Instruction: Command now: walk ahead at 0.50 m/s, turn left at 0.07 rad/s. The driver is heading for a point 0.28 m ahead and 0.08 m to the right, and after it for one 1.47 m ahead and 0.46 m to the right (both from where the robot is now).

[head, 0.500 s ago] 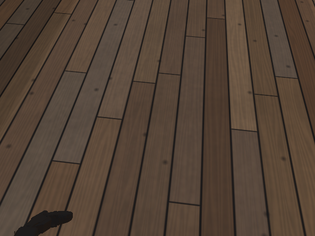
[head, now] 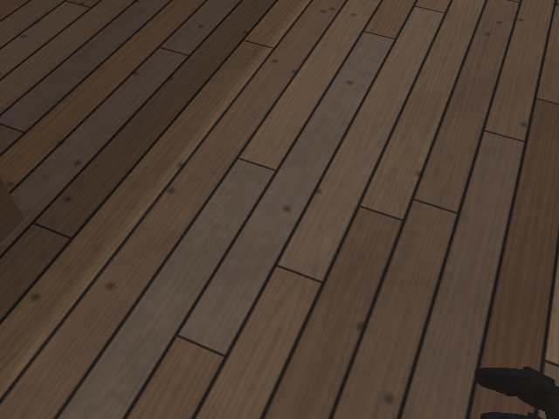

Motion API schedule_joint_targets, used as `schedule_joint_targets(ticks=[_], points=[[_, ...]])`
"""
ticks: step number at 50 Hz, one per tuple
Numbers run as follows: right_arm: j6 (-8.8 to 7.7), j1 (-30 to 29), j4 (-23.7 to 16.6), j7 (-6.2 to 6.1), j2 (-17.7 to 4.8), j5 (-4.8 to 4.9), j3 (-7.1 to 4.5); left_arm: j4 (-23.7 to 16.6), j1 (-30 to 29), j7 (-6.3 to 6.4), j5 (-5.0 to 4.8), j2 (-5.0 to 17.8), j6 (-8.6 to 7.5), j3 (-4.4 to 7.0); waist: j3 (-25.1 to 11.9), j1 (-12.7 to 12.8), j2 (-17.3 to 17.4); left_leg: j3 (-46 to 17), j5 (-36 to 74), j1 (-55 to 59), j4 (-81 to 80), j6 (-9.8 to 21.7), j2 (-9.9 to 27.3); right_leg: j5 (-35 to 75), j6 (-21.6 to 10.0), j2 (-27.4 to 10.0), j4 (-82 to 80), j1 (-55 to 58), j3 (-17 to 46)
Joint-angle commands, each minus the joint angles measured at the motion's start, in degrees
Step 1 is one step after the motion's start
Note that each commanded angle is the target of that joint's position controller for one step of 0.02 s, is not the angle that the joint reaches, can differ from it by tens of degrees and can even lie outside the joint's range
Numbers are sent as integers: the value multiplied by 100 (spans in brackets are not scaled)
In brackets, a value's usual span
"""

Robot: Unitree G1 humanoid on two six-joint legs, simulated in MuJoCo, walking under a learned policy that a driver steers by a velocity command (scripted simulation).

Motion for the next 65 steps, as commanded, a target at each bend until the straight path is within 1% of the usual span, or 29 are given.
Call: schedule_joint_targets(ticks=[1,2,3,4,6,10,16,21,23,24,25,26,27,28,29,33,42,45,46,47,48,49,51,55,58,62,63,64,65], points=[[-10,2251,166,-140,-1448,-105,-546,-499,-322,61,203,495,-63,-4,-1578,-1407,398,-1365,212,3694,24,695,1174,2287,-452,-588,3084,-1911,24],[16,2321,225,-109,-1702,-113,-572,-568,263,35,115,39,-173,-141,-2064,-1065,1766,-3785,-1127,4881,-741,1476,2146,-1045,-217,257,4681,-3863,289],[4,2220,199,-94,-1157,-60,-442,-501,-128,9,-23,678,-232,12,-1565,-1275,961,-3714,-1858,4479,-1019,1292,2010,-1038,-264,-46,5260,-4477,829],[-22,1892,192,-96,-970,-45,-366,-632,-559,-14,-108,832,-258,74,-874,-1204,725,-2885,-1626,3820,-1124,1086,1836,-481,-327,-261,5247,-4678,775],[-75,1224,174,-65,-667,-121,-272,-617,-794,22,12,681,-188,88,-229,-852,346,-1804,-212,2607,-1440,919,1411,296,-218,-578,4751,-4235,685],[-233,801,337,-103,-646,-212,-304,-500,-433,89,52,324,90,83,-165,-395,369,-369,2945,1710,-1546,881,1238,730,94,-492,4332,-3441,670],[-33,847,565,-357,-917,-153,-378,-985,-1388,-99,127,116,120,8,-159,-687,291,640,2895,1880,-1510,720,1080,2420,69,-381,2248,-3108,240],[205,823,684,-434,-1100,30,-473,-1337,-1567,-283,156,391,184,145,-191,-653,320,646,2976,2550,-673,572,1417,1558,-260,-249,1685,-3088,55],[300,706,648,-487,-1077,93,-483,-1264,-985,-286,156,568,163,269,-450,-337,199,844,3358,2452,506,313,1161,1689,-523,106,1059,-2256,-203],[294,980,665,-483,-980,24,-449,-1196,-531,-189,183,953,143,417,-787,-186,-334,995,2594,1985,1655,-48,695,3434,-787,33,643,-1268,215],[247,1357,490,-424,-568,-294,-306,-1303,-410,-39,212,1593,178,549,-1262,-468,-1737,1039,-1529,133,3626,-540,-87,6430,-1644,-1365,1014,349,2121],[202,1423,427,-318,-593,-264,-234,-1499,-489,-35,278,1482,180,465,-2277,-447,-1667,-143,-3700,-801,4975,-678,-742,5721,-2686,-2204,594,1091,3900],[203,1092,460,-254,-914,-75,-320,-1623,-763,-69,225,1152,187,390,-2094,-261,-842,-666,-3322,-1019,5131,-579,-391,4814,-2449,-1935,377,744,3391],[237,787,377,-270,-882,-15,-314,-1656,-1074,-49,143,939,193,334,-1516,-372,-518,-614,-2870,-1164,4864,-528,-218,3979,-2103,-1642,300,178,2856],[296,686,430,-333,-833,-76,-323,-1663,-1291,-22,68,782,232,289,-1035,-492,-165,-574,-2571,-1137,4375,-552,-47,3323,-1810,-1392,149,-462,2520],[425,813,463,-414,-686,-115,-314,-1795,-1566,111,202,856,369,329,-770,-740,-726,-411,-2022,-233,2975,-693,-188,2582,-1558,-853,-140,-1612,2145],[319,563,400,-327,-689,-58,-327,-1899,-1551,217,142,934,541,396,-752,-519,-1069,-553,-1517,425,1146,-661,-364,794,-1280,-673,-85,-1726,2870],[236,1004,529,-259,-757,-60,-404,-1925,-1604,239,46,852,612,369,-693,-771,-1014,-432,-781,1382,-411,-378,-278,731,-949,-369,310,-1997,2866],[247,1179,521,-284,-1138,-160,-502,-1939,-1435,239,59,618,614,302,-739,-716,-332,-1232,-839,1959,-871,-24,710,-132,-630,21,1124,-2579,2411],[309,1068,545,-303,-1619,-325,-606,-2152,-1523,224,16,529,562,298,-359,-520,1468,-2666,-319,1854,-1308,809,1773,-1013,-295,990,2360,-3712,1013],[280,752,334,-313,-1340,-423,-543,-2058,-1396,206,144,968,482,430,-353,-568,1323,-3046,23,1511,-1345,1231,2206,-1158,-53,639,3765,-3737,1106],[271,396,200,-364,-1033,-358,-453,-1888,-1229,179,101,1138,494,517,-332,-420,868,-2445,190,1421,-1197,1055,1914,-790,15,543,4367,-3639,1135],[279,200,163,-398,-785,-149,-376,-1648,-992,219,131,851,603,465,-232,-408,575,-1611,316,1565,-993,701,1326,-257,211,523,4964,-3694,1039],[369,645,283,-413,-798,-149,-347,-1809,-1419,209,62,430,605,280,-236,-720,743,-1019,976,2068,-895,851,1093,-73,421,435,4244,-3635,731],[411,681,331,-384,-960,-117,-388,-1904,-1634,162,118,218,582,143,-422,-828,1005,-871,1161,2127,-768,882,1153,-313,414,161,2854,-2784,455],[447,729,452,-314,-1049,27,-382,-1697,-1295,110,95,314,572,165,-400,-697,1009,-879,1416,1882,-464,813,1154,709,181,225,730,-1592,40],[421,881,544,-305,-945,74,-339,-1624,-1190,107,126,338,565,164,-349,-633,864,-819,1260,1681,-380,598,1056,1414,16,225,-98,-1112,90],[352,1103,619,-277,-818,1,-282,-1662,-1149,139,161,537,566,178,-538,-698,531,-710,734,1256,-237,209,924,2168,-165,-166,-108,-356,611],[250,1222,520,-203,-513,-259,-164,-1716,-1060,212,230,1006,596,252,-926,-920,-787,-206,-627,678,490,-229,445,3992,-544,-1158,351,328,1611]])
